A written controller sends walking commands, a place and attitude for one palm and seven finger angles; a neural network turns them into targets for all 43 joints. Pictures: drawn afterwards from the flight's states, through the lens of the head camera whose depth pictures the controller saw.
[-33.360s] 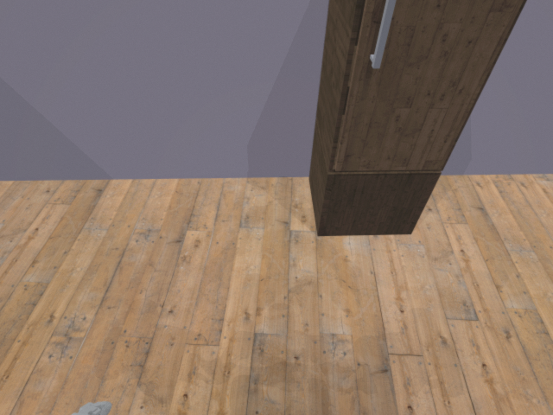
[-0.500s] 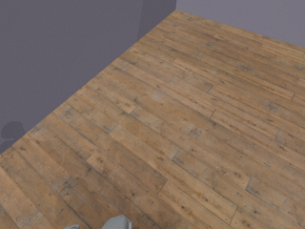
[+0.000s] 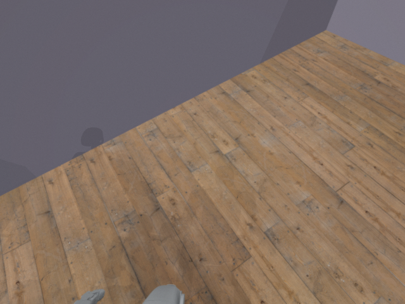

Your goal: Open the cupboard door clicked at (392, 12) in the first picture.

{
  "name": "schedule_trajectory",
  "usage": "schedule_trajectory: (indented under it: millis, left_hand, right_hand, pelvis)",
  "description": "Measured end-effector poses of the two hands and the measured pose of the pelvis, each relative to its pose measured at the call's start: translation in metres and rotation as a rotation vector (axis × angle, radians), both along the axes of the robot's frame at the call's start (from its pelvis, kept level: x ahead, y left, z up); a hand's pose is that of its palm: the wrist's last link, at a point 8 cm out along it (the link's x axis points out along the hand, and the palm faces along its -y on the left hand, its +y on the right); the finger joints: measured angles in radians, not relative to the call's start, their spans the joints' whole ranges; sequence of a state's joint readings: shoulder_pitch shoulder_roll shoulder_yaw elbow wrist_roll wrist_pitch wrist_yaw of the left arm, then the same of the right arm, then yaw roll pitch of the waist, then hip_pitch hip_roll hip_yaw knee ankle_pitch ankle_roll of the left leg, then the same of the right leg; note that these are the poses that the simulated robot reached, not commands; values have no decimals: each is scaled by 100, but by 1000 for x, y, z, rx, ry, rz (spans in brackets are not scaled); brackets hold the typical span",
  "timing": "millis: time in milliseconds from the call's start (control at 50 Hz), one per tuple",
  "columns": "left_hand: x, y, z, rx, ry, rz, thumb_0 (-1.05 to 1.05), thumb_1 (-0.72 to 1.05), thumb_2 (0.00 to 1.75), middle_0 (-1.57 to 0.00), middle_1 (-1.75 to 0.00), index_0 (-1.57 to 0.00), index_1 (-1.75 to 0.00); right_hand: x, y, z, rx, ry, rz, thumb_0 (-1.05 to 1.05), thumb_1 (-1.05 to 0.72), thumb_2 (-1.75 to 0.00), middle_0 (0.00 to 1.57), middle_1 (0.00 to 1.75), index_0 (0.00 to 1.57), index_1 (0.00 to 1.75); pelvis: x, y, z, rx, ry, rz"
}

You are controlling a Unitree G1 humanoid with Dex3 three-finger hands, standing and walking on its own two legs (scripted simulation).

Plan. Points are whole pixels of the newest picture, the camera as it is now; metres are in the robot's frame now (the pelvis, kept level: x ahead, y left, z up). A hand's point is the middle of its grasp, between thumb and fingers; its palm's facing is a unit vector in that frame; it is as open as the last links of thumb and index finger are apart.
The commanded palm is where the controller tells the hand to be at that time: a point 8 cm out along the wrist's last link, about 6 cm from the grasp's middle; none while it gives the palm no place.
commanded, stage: turn to face it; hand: left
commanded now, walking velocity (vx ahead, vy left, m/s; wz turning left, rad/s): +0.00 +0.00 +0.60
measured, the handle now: out of the picture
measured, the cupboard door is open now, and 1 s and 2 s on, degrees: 46 46 46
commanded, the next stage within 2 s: none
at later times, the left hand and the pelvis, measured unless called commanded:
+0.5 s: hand out of the picture +0.08 +0.24 -0.15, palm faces +0.30 -0.92 -0.27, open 7.4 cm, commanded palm none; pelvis +0.02 +0.00 +0.00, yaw +17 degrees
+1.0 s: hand out of the picture -0.04 +0.23 -0.17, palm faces +0.58 -0.78 -0.24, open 7.4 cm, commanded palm none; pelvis +0.02 +0.01 +0.01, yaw +36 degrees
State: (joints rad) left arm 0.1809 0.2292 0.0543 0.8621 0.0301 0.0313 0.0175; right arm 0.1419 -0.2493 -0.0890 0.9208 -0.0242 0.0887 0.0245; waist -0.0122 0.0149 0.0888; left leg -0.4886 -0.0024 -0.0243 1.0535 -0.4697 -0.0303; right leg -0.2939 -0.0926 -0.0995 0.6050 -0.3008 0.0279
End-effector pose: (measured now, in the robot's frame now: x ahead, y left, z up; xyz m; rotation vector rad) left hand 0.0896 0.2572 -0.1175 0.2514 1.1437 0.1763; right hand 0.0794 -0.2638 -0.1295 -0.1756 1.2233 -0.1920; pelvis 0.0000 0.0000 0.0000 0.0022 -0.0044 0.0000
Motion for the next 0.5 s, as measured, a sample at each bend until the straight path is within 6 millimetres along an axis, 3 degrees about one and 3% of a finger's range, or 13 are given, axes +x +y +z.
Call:
schedule_trajectory:
  millis: [120, 200, 260, 380, 500]
  left_hand:
    - [-29, -4, -11, -66, 58, 70, 0, 90, 90, -20, -30, -20, -30]
    - [-49, 10, -32, -107, 88, 141, 0, 90, 90, -20, -30, -20, -30]
    - [-57, 20, -34, -96, 122, 184, 0, 90, 90, -20, -30, -20, -30]
    - [-48, 29, -16, -67, 61, 251, 1, 91, 90, -20, -30, -20, -30]
    - [-37, 22, 1, -15, -38, 292, 0, 91, 90, -20, -30, -20, -30]
  right_hand:
    - [29, 13, 17, -20, 0, 83, 1, -91, -90, 20, 30, 20, 30]
    - [53, 29, 13, -55, -38, 161, 1, -91, -90, 20, 30, 20, 30]
    - [59, 40, 17, -62, -42, 198, 0, -91, -90, 20, 30, 20, 30]
    - [56, 46, 19, -55, 7, 251, 0, -90, -90, 20, 30, 21, 30]
    - [63, 32, 3, -22, 50, 288, 0, -90, -90, 21, 30, 21, 30]
  pelvis:
    - [7, 6, 8, 17, 19, 74]
    - [9, 20, -6, -3, 26, 130]
    - [10, 21, -4, -6, 21, 152]
    - [14, 14, 7, -27, 16, 226]
    - [20, -4, 3, -18, 15, 300]
